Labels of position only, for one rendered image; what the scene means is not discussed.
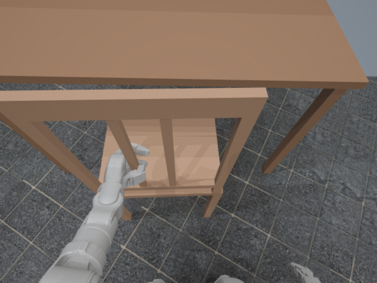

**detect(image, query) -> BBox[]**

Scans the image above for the robot left forearm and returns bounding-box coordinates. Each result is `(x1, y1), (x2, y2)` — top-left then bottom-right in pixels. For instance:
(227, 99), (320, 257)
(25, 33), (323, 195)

(39, 182), (124, 283)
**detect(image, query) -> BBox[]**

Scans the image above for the robot left hand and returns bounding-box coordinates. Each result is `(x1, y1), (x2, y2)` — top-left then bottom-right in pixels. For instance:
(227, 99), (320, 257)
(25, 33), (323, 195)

(104, 143), (150, 189)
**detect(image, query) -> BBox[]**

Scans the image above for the table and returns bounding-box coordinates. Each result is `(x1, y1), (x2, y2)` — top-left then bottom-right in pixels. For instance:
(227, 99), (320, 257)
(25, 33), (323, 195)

(0, 0), (369, 174)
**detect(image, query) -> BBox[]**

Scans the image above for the chair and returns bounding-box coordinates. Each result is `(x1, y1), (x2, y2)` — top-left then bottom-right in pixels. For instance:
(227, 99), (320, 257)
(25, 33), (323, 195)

(0, 87), (268, 221)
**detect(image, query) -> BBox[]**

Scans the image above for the left robot upper arm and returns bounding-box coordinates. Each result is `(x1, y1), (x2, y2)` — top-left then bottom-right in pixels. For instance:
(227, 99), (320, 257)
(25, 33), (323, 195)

(41, 266), (101, 283)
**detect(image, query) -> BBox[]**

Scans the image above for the robot right hand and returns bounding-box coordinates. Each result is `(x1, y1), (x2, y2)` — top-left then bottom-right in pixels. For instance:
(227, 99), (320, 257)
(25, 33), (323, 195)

(290, 262), (321, 283)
